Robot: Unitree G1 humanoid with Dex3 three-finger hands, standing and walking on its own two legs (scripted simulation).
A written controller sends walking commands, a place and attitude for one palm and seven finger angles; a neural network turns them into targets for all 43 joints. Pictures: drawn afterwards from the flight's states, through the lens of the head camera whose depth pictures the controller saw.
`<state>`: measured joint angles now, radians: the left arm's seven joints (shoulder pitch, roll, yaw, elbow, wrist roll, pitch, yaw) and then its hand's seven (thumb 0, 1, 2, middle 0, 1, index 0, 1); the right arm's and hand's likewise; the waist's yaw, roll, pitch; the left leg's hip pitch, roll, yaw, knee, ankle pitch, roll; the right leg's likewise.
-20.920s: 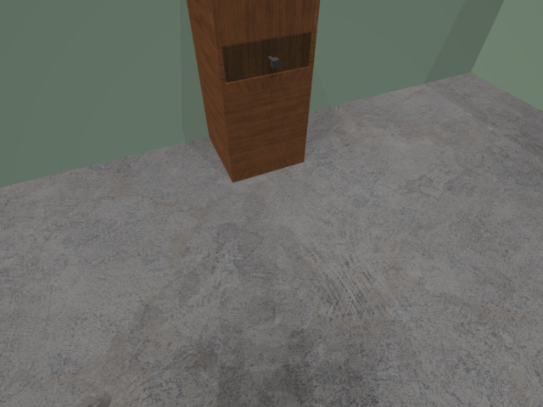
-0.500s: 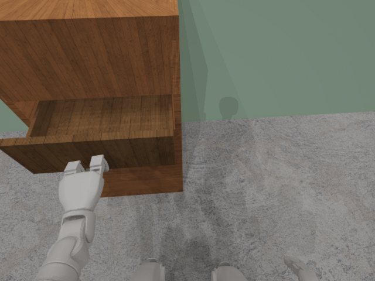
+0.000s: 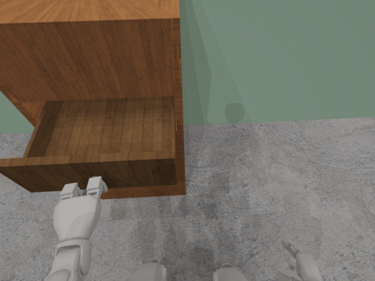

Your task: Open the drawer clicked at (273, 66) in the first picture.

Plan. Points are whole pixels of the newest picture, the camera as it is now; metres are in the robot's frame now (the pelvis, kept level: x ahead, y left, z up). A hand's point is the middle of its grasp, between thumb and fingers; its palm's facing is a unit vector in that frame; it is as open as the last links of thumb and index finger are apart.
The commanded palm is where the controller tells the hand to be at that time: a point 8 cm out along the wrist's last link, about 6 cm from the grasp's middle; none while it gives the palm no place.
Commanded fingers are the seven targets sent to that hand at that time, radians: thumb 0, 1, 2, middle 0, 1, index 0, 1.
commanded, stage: pull the drawer open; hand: left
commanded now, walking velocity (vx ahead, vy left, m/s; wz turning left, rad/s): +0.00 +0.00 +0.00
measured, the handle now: (92, 191) +0.32 +0.24 -0.04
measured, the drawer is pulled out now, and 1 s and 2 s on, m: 0.19 0.30 0.30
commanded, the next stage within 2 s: open the thumb to release the handle in 1.14 s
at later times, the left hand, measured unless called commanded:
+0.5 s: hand (85, 245) +0.20 +0.23 -0.06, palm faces -0.04 -0.07 -1.00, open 6.7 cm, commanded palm +0.16 +0.23 -0.01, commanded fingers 0.00 0.90 0.90 -0.40 -1.35 -0.40 -1.35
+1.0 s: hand (78, 280) +0.14 +0.23 -0.06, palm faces -0.08 -0.09 -0.99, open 6.8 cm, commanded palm +0.10 +0.23 -0.01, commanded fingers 0.00 0.90 0.90 -0.40 -1.35 -0.40 -1.35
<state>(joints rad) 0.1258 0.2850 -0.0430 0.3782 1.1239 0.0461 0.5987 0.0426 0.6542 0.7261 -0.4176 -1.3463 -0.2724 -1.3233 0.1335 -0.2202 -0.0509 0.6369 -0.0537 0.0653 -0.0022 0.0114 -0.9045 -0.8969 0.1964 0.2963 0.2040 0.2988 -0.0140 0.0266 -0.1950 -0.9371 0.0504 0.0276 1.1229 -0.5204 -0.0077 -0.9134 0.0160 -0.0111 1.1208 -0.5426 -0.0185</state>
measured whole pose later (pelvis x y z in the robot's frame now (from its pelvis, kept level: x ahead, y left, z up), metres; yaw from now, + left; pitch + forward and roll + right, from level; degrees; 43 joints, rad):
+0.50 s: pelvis +0.00 -0.01 -0.01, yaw +0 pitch +19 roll +0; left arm 0.36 0.29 -0.04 0.19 1.12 0.01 0.62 0.05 0.66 0.72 -0.42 -1.35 -0.27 -1.31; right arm 0.10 -0.21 -0.03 0.59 -0.06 0.07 0.01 0.01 -0.90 -0.90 0.20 0.30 0.20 0.30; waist 0.00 0.02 -0.20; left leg -0.95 0.05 0.03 1.17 -0.54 -0.02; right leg -0.94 0.02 -0.01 1.18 -0.57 -0.03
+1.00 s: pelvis -0.01 -0.01 -0.02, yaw +1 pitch +20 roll +1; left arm 0.58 0.31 -0.01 0.02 1.11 -0.10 0.60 0.05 0.67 0.71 -0.42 -1.35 -0.25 -1.28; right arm 0.09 -0.21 -0.03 0.54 -0.09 0.07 0.02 0.01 -0.90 -0.90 0.20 0.30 0.20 0.30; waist 0.04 0.02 -0.21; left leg -1.02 0.05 0.02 1.24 -0.56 -0.02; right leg -1.01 0.01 -0.01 1.27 -0.60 -0.04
